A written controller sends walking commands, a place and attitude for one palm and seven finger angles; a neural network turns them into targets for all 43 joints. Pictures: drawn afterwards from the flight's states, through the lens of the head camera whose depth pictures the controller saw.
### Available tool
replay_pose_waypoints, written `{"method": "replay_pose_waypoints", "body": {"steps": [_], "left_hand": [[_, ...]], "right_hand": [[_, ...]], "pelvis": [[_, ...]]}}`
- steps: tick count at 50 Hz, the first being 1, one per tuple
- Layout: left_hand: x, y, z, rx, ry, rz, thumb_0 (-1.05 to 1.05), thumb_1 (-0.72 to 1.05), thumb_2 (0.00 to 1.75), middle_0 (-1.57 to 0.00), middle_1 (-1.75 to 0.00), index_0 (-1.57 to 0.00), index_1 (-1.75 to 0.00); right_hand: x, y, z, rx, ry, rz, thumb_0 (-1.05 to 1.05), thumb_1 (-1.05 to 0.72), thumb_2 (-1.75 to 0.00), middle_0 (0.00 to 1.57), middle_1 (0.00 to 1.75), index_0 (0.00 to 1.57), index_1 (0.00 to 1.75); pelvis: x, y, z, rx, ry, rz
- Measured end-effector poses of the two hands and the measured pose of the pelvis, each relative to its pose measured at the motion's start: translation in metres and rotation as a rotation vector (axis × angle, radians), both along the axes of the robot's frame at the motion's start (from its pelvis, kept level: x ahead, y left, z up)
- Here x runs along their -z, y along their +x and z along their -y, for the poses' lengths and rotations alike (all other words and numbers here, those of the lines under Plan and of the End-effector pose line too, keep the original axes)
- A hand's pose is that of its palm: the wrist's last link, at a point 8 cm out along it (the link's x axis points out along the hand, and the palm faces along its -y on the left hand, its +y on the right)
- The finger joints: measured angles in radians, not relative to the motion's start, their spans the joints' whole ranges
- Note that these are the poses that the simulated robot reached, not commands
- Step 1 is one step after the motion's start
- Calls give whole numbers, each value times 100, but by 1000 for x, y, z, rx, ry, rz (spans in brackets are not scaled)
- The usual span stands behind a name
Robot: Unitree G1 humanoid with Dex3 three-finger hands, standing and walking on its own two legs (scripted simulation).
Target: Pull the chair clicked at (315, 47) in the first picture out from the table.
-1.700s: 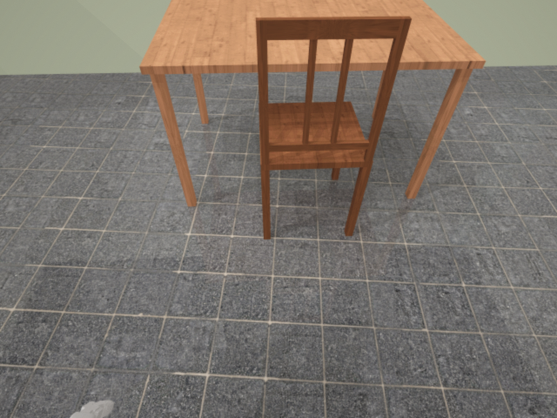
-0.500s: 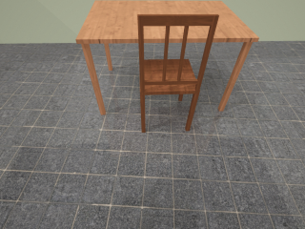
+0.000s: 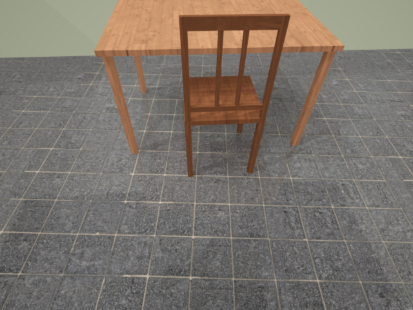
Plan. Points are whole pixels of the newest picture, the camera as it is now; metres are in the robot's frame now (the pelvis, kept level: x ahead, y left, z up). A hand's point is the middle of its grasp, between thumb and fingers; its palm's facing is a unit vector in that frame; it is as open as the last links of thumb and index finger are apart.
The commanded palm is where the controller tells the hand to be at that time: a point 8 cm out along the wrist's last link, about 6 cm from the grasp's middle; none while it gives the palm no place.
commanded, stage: walk to a spot facing it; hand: left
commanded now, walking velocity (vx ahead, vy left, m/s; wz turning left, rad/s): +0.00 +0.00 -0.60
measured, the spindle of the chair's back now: (218, 72) +1.02 +0.02 -0.07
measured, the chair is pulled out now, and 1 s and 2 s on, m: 0.00 0.00 0.00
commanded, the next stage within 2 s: turn to face it in 1.70 s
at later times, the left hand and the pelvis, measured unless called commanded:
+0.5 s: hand out of the picture +0.04 +0.18 -0.17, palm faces -0.16 -0.96 -0.22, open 7.4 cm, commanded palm none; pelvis -0.02 -0.01 +0.00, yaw -13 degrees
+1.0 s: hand (201, 252) +0.30 +0.04 -0.18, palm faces -0.60 -0.78 -0.17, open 7.4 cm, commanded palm none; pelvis +0.08 -0.05 -0.02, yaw -33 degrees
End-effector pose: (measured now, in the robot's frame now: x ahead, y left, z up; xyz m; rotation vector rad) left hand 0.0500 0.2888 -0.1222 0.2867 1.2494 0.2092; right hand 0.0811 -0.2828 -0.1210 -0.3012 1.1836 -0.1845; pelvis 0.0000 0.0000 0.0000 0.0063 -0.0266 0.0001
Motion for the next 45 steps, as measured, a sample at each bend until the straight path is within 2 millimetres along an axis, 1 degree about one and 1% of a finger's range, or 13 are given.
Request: {"method": "replay_pose_waypoints", "body": {"steps": [4, 8, 13, 15, 19, 22, 28, 32, 34, 37, 41, 43, 45], "left_hand": [[9, 0, 12, 31, -23, -24, 0, 90, 90, -20, -30, -20, -30], [18, 1, 29, 68, -51, -36, 0, 90, 90, -20, -30, -20, -30], [25, -1, 53, 95, -63, -24, 0, 90, 90, -20, -30, -20, -30], [25, -5, 60, 92, -68, -12, 0, 90, 90, -20, -30, -20, -30], [18, -15, 69, 100, -84, -47, 0, 90, 90, -20, -30, -20, -30], [14, -16, 70, 121, -96, -70, 0, 90, 90, -20, -30, -20, -30], [14, -1, 52, 171, -110, -76, 0, 90, 90, -21, -30, -20, -30], [25, 28, 35, 217, -116, -67, 0, 90, 90, -20, -30, -20, -30], [23, 51, 32, 255, -118, -55, 0, 90, 90, -20, -30, -20, -30], [18, 91, 37, 315, -126, -13, 1, 90, 90, -20, -30, -20, -30], [16, 146, 62, 406, -134, 25, 1, 91, 90, -20, -30, -19, -30], [17, 173, 84, 459, -144, 33, 1, 91, 90, -20, -30, -19, -30], [19, 200, 112, 519, -159, 38, 1, 91, 90, -20, -30, -19, -30]], "right_hand": [[8, -12, -9, 50, 30, 18, 1, -91, -90, 20, 30, 20, 30], [20, -33, -15, 101, 66, 9, 1, -91, -90, 20, 30, 20, 30], [44, -58, -10, 155, 110, -18, 1, -90, -90, 20, 30, 20, 30], [47, -64, -7, 167, 113, -43, 1, -90, -90, 20, 30, 20, 30], [35, -69, -5, 189, 111, -39, 1, -91, -90, 20, 30, 20, 30], [23, -70, -5, 211, 100, -8, 1, -91, -90, 20, 30, 20, 30], [3, -68, -11, 260, 61, 62, 1, -91, -90, 20, 30, 20, 30], [-3, -77, -21, 311, 12, 112, 1, -91, -90, 20, 30, 20, 30], [-8, -92, -28, 344, 6, 96, 1, -91, -90, 20, 30, 20, 30], [-10, -116, -39, 404, 10, 39, 1, -91, -90, 20, 30, 20, 30], [-5, -149, -55, 501, 36, -54, 1, -91, -90, 20, 30, 20, 30], [-1, -165, -66, 555, 59, -109, 1, -91, -90, 20, 30, 20, 30], [3, -181, -76, 613, 87, -169, 1, -91, -90, 20, 30, 20, 30]], "pelvis": [[5, -5, 1, 42, 6, -5], [13, -11, 5, 79, 19, -10], [26, -19, 16, 118, 17, 5], [27, -22, 18, 120, 15, -4], [16, -27, 17, 157, 18, -26], [9, -27, 14, 192, 23, -44], [3, -20, -1, 266, 23, -75], [9, -10, -15, 311, -1, -77], [5, -3, -15, 336, -3, -63], [1, 11, -12, 380, -11, -57], [1, 30, -3, 439, -18, -51], [3, 40, 4, 470, -20, -47], [6, 50, 14, 503, -22, -44]]}}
